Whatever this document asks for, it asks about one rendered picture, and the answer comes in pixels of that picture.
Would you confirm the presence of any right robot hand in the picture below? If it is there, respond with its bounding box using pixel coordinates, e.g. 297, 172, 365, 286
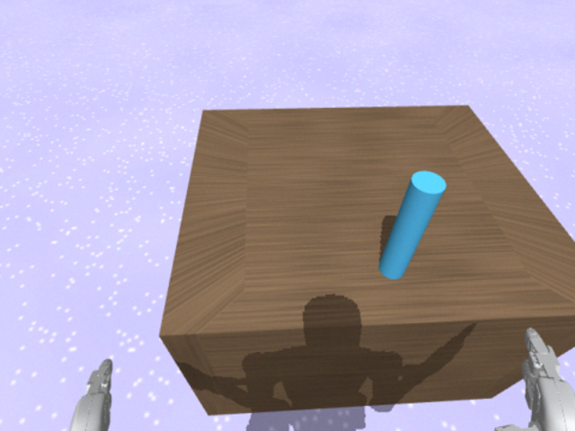
495, 328, 575, 431

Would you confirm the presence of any can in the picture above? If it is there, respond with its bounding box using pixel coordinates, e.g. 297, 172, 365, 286
379, 171, 447, 279

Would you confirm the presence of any left robot hand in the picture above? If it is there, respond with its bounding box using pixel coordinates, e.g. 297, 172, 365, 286
69, 359, 112, 431

